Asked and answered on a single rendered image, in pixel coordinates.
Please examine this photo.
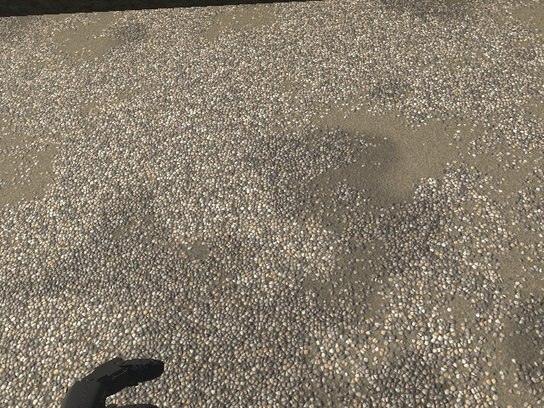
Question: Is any left robot hand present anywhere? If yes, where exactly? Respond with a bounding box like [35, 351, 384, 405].
[60, 357, 164, 408]

